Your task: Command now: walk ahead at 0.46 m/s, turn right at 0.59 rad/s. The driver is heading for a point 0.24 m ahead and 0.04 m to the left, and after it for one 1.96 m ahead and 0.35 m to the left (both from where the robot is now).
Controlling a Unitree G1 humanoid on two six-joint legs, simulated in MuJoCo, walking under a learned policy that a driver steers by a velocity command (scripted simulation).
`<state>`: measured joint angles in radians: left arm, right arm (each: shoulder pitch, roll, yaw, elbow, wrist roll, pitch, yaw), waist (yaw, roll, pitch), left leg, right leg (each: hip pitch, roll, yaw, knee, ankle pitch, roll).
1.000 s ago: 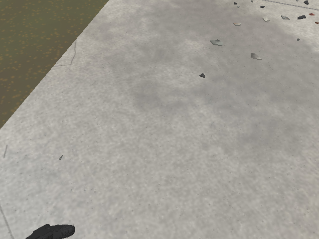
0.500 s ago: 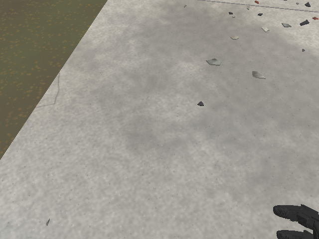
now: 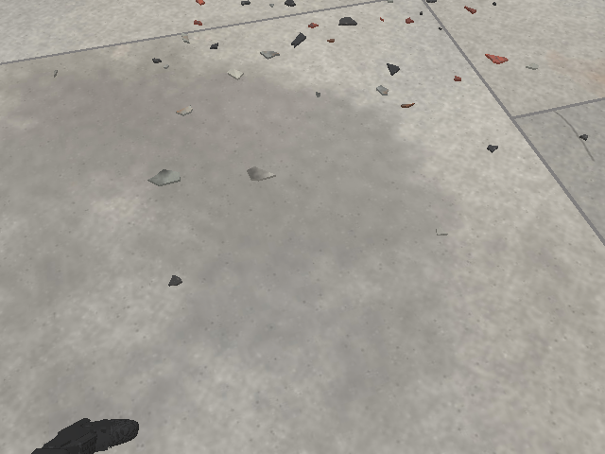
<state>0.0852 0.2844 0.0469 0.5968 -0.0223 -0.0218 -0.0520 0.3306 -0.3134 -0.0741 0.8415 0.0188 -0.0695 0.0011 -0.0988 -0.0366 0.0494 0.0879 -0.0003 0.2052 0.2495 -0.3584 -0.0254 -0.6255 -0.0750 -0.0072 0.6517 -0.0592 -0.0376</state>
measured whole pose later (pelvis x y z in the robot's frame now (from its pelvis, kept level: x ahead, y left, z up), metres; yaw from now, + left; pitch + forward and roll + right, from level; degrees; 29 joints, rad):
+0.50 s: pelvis +0.19 -0.03 +0.01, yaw -1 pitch +1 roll -2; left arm 0.14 0.26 0.04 0.75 0.01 -0.01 0.01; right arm 0.19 -0.28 -0.04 0.77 0.01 0.01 0.00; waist 0.00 0.04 0.03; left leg -0.47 0.07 -0.02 0.73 -0.27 -0.05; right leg -0.17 0.07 -0.10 0.38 -0.24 -0.07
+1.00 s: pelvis +0.25 -0.02 +0.01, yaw +17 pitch +2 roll -1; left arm 0.10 0.30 0.07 0.75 -0.01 0.00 0.01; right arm 0.15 -0.32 -0.08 0.66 0.02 0.05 -0.03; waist -0.02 0.01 0.04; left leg -0.31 -0.09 -0.22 0.51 -0.23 0.01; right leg -0.34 0.04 0.10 0.60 -0.31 0.08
